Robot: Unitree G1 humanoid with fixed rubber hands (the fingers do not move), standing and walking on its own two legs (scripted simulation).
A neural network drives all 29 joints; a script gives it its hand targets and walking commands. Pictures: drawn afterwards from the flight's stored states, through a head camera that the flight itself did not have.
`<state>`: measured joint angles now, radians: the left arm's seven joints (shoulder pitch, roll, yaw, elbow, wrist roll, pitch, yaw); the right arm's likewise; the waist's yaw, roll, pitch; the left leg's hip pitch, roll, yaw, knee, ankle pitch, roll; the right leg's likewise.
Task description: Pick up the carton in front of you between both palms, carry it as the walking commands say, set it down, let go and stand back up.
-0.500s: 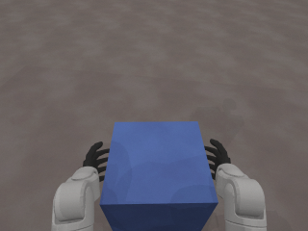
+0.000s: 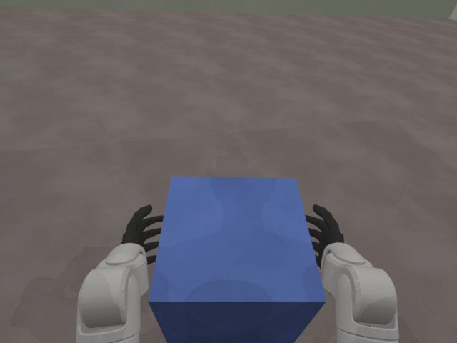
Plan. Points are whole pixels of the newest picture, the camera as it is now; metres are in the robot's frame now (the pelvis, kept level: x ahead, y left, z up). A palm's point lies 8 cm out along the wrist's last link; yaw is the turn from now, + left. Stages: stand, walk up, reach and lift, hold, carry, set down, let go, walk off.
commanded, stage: carry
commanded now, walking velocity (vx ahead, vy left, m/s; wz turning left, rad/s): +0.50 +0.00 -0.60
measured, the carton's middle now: (231, 267) +0.28 -0.01 +0.02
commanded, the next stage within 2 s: none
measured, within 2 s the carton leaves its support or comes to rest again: neither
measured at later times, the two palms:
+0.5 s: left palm (192, 129) +0.61 +0.08 +0.08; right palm (315, 145) +0.56 -0.22 +0.09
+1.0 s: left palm (178, 72) +0.92 +0.14 +0.09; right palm (268, 72) +0.95 -0.16 +0.09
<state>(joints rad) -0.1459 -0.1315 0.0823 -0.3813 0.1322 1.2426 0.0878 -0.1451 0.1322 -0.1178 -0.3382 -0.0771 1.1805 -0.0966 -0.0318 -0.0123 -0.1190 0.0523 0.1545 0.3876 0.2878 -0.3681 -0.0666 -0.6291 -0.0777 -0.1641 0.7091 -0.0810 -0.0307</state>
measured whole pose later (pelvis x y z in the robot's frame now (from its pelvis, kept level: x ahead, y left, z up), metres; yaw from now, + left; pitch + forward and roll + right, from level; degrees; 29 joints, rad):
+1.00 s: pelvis +0.67 -0.03 +0.00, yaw +4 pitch +4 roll +0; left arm -0.12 -0.13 0.09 -0.42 0.10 1.23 0.09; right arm -0.15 0.13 -0.09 -0.38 -0.10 1.19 -0.08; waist 0.02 -0.01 -0.09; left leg 0.04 0.02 0.05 0.23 -0.34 0.00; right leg -0.56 -0.10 -0.16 0.51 -0.05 0.05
